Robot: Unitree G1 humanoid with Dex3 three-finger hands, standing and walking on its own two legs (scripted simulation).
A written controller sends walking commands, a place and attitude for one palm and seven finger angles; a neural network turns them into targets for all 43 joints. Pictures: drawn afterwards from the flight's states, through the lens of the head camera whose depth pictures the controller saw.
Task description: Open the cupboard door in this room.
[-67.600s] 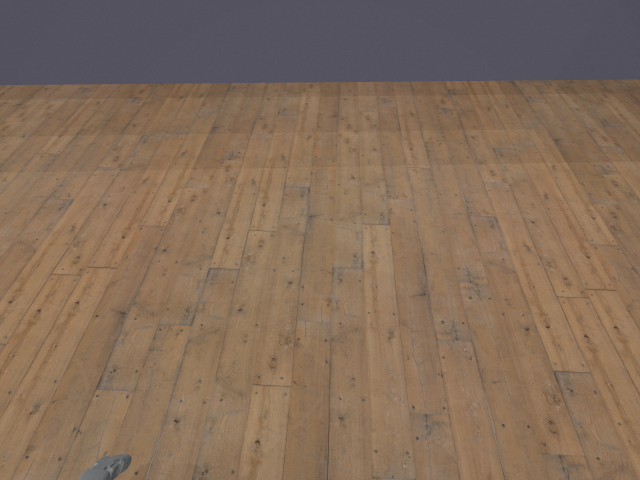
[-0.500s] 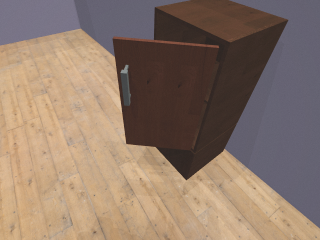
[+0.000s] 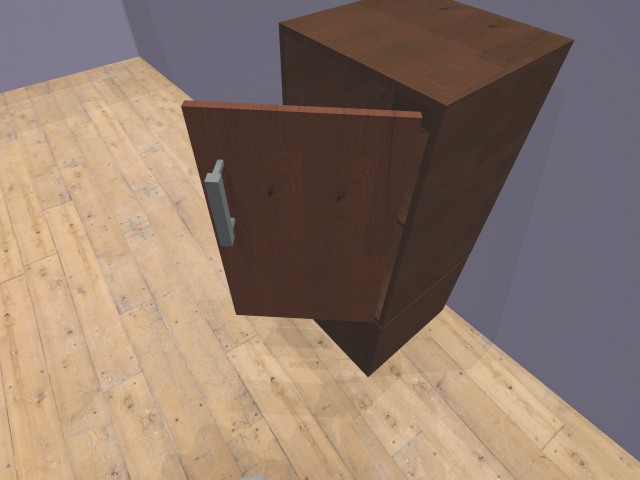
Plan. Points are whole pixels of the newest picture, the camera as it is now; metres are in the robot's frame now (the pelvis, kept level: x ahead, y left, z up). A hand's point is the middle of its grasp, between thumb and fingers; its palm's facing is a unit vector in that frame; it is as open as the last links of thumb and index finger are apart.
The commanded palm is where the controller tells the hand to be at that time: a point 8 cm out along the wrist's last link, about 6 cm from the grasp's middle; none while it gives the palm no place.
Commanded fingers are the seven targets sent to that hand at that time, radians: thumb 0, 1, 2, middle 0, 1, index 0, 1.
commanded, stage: come to a stop and stand still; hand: left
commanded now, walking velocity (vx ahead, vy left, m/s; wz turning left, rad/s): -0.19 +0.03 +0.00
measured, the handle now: (223, 204) +0.55 +0.19 +0.01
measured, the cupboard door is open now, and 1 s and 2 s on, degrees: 47 47 47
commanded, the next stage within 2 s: look again from close up in 1.48 s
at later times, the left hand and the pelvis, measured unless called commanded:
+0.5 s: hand out of the picture +0.04 +0.19 -0.17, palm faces +0.00 -0.97 -0.26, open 7.4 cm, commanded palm none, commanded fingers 0.00 0.90 0.90 -0.20 -0.30 -0.20 -0.30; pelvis -0.01 +0.00 -0.01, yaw -4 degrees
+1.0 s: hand out of the picture -0.03 +0.21 -0.18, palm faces +0.04 -0.98 -0.18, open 7.4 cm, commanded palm none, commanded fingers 0.00 0.90 0.90 -0.20 -0.30 -0.20 -0.30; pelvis -0.02 +0.04 +0.00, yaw -3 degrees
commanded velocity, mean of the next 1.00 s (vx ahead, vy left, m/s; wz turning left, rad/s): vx -0.01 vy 0.03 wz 0.00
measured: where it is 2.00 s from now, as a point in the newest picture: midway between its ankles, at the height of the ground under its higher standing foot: outside the picture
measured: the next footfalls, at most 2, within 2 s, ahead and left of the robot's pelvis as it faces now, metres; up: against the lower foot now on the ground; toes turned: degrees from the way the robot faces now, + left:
left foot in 0.08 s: +0.12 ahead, +0.12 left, +0.00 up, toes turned +6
right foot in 0.50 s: +0.00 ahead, -0.09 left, +0.00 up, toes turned -7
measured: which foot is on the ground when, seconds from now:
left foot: up 0.00-0.06, down 0.08-0.50, up 0.52-0.88, down 0.90-1.00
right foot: down 0.00-0.16, up 0.18-0.48, down 0.50-1.00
